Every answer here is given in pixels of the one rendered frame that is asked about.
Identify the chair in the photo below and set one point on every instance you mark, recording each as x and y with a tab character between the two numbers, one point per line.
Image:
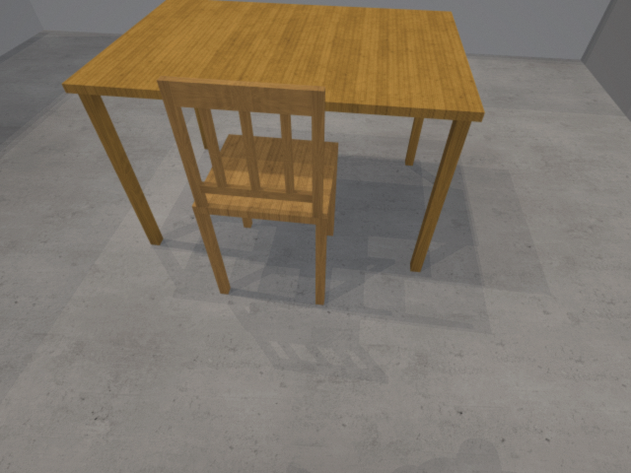
276	179

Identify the table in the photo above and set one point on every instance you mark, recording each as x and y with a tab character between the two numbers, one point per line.
380	61

